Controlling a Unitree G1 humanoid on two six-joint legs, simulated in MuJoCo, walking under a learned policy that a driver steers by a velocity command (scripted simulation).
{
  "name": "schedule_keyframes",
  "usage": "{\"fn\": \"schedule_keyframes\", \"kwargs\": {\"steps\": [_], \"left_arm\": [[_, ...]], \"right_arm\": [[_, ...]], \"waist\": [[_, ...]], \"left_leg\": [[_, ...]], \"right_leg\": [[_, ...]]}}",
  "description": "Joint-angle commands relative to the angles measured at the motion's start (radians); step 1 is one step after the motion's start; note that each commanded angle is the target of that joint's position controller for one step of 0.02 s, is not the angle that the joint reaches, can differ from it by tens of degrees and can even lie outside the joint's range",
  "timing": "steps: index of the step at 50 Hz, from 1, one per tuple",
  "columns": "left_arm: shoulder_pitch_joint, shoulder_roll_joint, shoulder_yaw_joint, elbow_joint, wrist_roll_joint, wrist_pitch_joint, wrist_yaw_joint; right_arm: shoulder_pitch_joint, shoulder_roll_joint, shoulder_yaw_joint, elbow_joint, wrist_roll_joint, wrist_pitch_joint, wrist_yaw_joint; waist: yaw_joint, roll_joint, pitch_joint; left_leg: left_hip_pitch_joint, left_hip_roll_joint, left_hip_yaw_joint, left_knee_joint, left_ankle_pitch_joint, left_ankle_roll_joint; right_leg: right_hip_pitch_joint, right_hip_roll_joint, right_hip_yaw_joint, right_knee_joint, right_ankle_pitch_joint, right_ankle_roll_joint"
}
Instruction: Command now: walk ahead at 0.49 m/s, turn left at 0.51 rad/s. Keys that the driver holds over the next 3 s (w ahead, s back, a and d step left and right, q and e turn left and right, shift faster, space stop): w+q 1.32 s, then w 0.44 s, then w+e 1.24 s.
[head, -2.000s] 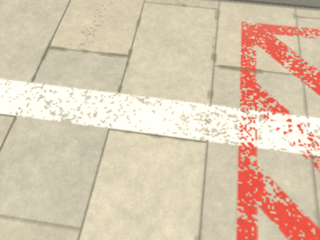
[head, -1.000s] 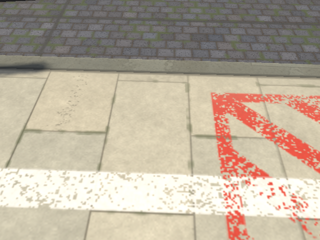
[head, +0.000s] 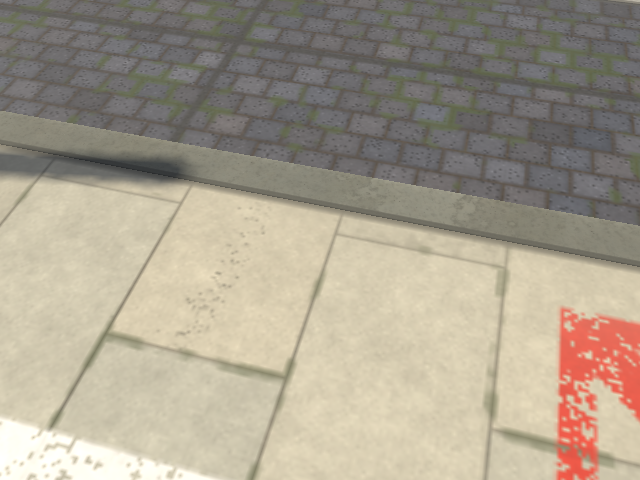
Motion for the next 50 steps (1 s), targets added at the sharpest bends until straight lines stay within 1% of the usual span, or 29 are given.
{"fn": "schedule_keyframes", "kwargs": {"steps": [1,4,6,8,9,10,11,12,13,14,15,16,18,19,22,25,33,35,36,37,38,39,40,41,42,43,45,46,50], "left_arm": [[0.013,0.099,0.010,-0.046,-0.001,-0.016,0.007],[0.071,0.121,0.013,-0.029,0.001,-0.008,0.017],[0.077,0.136,0.016,-0.026,0.004,0.003,0.024],[0.062,0.166,0.025,-0.031,0.007,0.016,0.030],[0.053,0.182,0.030,-0.038,0.010,0.026,0.029],[0.047,0.197,0.035,-0.048,0.009,0.036,0.025],[0.026,0.199,0.037,-0.069,0.005,0.040,0.017],[0.043,0.091,0.016,-0.130,-0.010,0.037,0.001],[-0.036,0.137,0.028,-0.195,-0.011,0.024,-0.012],[-0.145,0.151,0.029,-0.223,-0.008,0.012,-0.017],[-0.145,0.142,0.023,-0.226,-0.013,-0.001,-0.018],[-0.122,0.136,0.024,-0.208,-0.006,0.001,-0.014],[-0.082,0.126,0.022,-0.204,0.028,0.039,-0.017],[-0.088,0.122,0.022,-0.213,0.033,0.056,-0.022],[-0.176,0.115,0.018,-0.256,0.032,0.080,-0.030],[-0.312,0.130,0.016,-0.309,0.027,0.085,-0.033],[-0.540,0.140,-0.010,-0.420,0.012,0.061,-0.045],[-0.485,0.162,-0.007,-0.420,0.007,0.052,-0.042],[-0.399,0.181,0.000,-0.398,0.004,0.047,-0.035],[-0.274,0.212,0.014,-0.360,0.003,0.039,-0.024],[-0.123,0.240,0.025,-0.328,0.008,0.026,-0.010],[0.032,0.316,0.041,-0.326,0.034,0.023,0.010],[-0.038,0.378,0.054,-0.338,0.045,0.036,0.005],[-0.115,0.272,0.041,-0.355,0.024,0.049,-0.002],[-0.177,0.191,0.020,-0.363,0.015,0.050,-0.004],[-0.196,0.158,0.011,-0.354,0.019,0.048,-0.007],[-0.167,0.157,0.008,-0.324,0.012,0.035,-0.006],[-0.147,0.160,0.009,-0.311,0.006,0.022,-0.010],[-0.098,0.174,0.018,-0.283,-0.003,0.000,-0.019]], "right_arm": [[-0.100,0.007,0.015,-0.084,0.002,-0.008,0.013],[-0.181,0.001,0.019,-0.123,-0.002,-0.010,0.019],[-0.182,-0.014,0.014,-0.135,-0.006,-0.011,0.020],[-0.115,-0.039,0.002,-0.122,-0.010,-0.010,0.014],[-0.038,-0.057,-0.008,-0.101,-0.010,-0.011,0.010],[0.067,-0.083,-0.023,-0.072,-0.012,-0.018,0.005],[0.210,-0.133,-0.047,-0.030,-0.024,-0.026,-0.007],[0.233,-0.241,-0.075,-0.037,-0.031,-0.026,-0.021],[0.233,-0.283,-0.082,-0.057,-0.005,-0.012,-0.018],[0.196,-0.254,-0.073,-0.047,0.007,-0.006,-0.026],[0.150,-0.204,-0.061,-0.047,0.015,-0.010,-0.031],[0.101,-0.167,-0.051,-0.056,0.015,-0.019,-0.035],[0.074,-0.129,-0.035,-0.064,0.028,-0.040,-0.041],[0.093,-0.134,-0.034,-0.061,0.033,-0.052,-0.040],[0.162,-0.172,-0.041,-0.053,0.033,-0.062,-0.038],[0.241,-0.174,-0.039,-0.050,0.029,-0.057,-0.037],[0.345,-0.193,-0.039,-0.059,0.013,-0.050,-0.053],[0.306,-0.213,-0.044,-0.075,0.011,-0.051,-0.061],[0.260,-0.227,-0.047,-0.089,0.011,-0.054,-0.060],[0.238,-0.240,-0.049,-0.097,0.011,-0.059,-0.053],[0.217,-0.234,-0.048,-0.104,0.019,-0.066,-0.042],[0.243,-0.141,-0.023,-0.139,0.026,-0.074,-0.034],[0.386,-0.090,-0.015,-0.163,0.056,-0.065,-0.036],[0.345,-0.174,-0.022,-0.127,0.014,-0.047,-0.045],[0.271,-0.176,-0.024,-0.130,0.007,-0.041,-0.035],[0.233,-0.159,-0.021,-0.138,0.006,-0.036,-0.027],[0.222,-0.139,-0.018,-0.145,-0.008,-0.014,-0.007],[0.213,-0.132,-0.016,-0.152,-0.008,-0.005,0.000],[0.094,-0.114,-0.008,-0.205,-0.010,0.009,0.020]], "waist": [[-0.001,-0.089,0.074],[0.023,-0.090,0.079],[0.008,-0.104,0.065],[-0.031,-0.140,0.014],[-0.064,-0.146,-0.029],[-0.104,-0.140,-0.091],[-0.178,-0.081,-0.165],[-0.133,0.114,-0.245],[-0.128,0.098,-0.301],[-0.120,-0.004,-0.158],[-0.081,-0.040,-0.069],[-0.033,-0.086,-0.028],[0.015,-0.060,-0.041],[0.020,-0.052,-0.050],[0.001,-0.021,-0.036],[-0.049,0.010,-0.010],[-0.118,0.043,0.011],[-0.077,0.054,0.004],[-0.031,0.057,-0.021],[0.018,0.042,-0.086],[0.099,0.000,-0.171],[0.133,-0.124,-0.333],[0.015,-0.380,-0.401],[-0.002,-0.181,-0.264],[-0.006,-0.083,-0.129],[-0.014,-0.051,-0.070],[-0.031,-0.126,-0.036],[-0.033,-0.138,-0.038],[-0.026,-0.125,-0.020]], "left_leg": [[0.020,-0.017,0.064,-0.172,0.085,-0.006],[0.035,-0.042,0.118,-0.290,0.058,0.021],[0.076,-0.077,0.144,-0.331,-0.013,0.053],[0.174,-0.140,0.176,-0.340,-0.120,0.097],[0.254,-0.174,0.182,-0.355,-0.170,0.121],[0.382,-0.203,0.169,-0.407,-0.187,0.146],[0.606,-0.168,0.076,-0.495,-0.186,0.186],[0.895,0.129,-0.367,-0.526,-0.256,0.297],[0.971,0.249,-0.788,-0.689,-0.244,0.387],[0.886,0.220,-0.618,-0.718,-0.198,0.343],[0.752,0.188,-0.500,-0.732,-0.084,0.301],[0.654,0.129,-0.404,-0.739,0.042,0.252],[0.558,0.052,-0.290,-0.744,0.206,0.220],[0.549,0.034,-0.274,-0.742,0.268,0.220],[0.534,-0.003,-0.247,-0.753,0.305,0.196],[0.582,-0.010,-0.277,-0.761,0.289,0.166],[0.742,0.014,-0.359,-0.682,0.376,0.156],[0.717,0.023,-0.376,-0.644,0.427,0.125],[0.670,0.008,-0.363,-0.587,0.528,0.098],[0.642,-0.022,-0.353,-0.461,0.624,0.076],[0.552,-0.082,-0.314,-0.258,0.546,0.054],[0.416,-0.148,-0.239,0.033,0.155,0.040],[0.136,-0.283,-0.153,0.265,-0.514,0.015],[0.059,-0.178,-0.152,0.336,-0.421,0.023],[0.067,-0.142,-0.131,0.304,-0.318,0.016],[0.087,-0.112,-0.118,0.264,-0.272,0.008],[0.127,-0.077,-0.100,0.223,-0.251,-0.006],[0.130,-0.074,-0.092,0.217,-0.242,-0.007],[0.007,-0.046,-0.077,0.169,-0.143,-0.021]], "right_leg": [[-0.069,-0.263,0.073,-0.126,0.379,-0.047],[0.043,-0.295,0.031,-0.094,0.489,-0.047],[0.112,-0.312,-0.002,-0.021,0.692,-0.041],[0.158,-0.323,-0.031,0.123,0.975,-0.038],[0.163,-0.326,-0.037,0.252,1.042,-0.041],[0.127,-0.328,-0.037,0.427,0.989,-0.036],[-0.028,-0.307,-0.046,0.689,0.775,-0.006],[-0.428,-0.177,-0.035,1.045,0.005,0.045],[-0.654,-0.020,0.183,1.233,-0.302,0.067],[-0.760,-0.097,0.265,1.203,-0.188,0.055],[-0.729,-0.133,0.260,1.113,-0.098,0.052],[-0.664,-0.162,0.263,1.026,-0.064,0.056],[-0.557,-0.180,0.269,0.942,-0.056,0.085],[-0.550,-0.177,0.261,0.920,-0.057,0.098],[-0.606,-0.172,0.237,0.821,0.025,0.127],[-0.693,-0.160,0.234,0.700,0.121,0.135],[-0.695,-0.080,0.241,0.397,0.202,0.098],[-0.561,-0.060,0.254,0.314,0.173,0.072],[-0.417,-0.034,0.248,0.280,0.132,0.053],[-0.250,-0.005,0.235,0.262,0.106,0.035],[-0.028,-0.057,0.270,0.212,0.136,0.009],[0.202,-0.313,0.522,0.202,-0.066,-0.031],[0.332,-0.522,1.007,0.053,-0.096,-0.147],[0.192,-0.479,0.985,0.033,-0.235,-0.137],[0.044,-0.427,0.799,0.013,-0.210,-0.117],[-0.043,-0.377,0.661,-0.011,-0.092,-0.097],[-0.131,-0.318,0.485,-0.046,0.064,-0.070],[-0.140,-0.313,0.443,-0.055,0.137,-0.071],[-0.100,-0.317,0.303,-0.098,0.269,-0.087]]}}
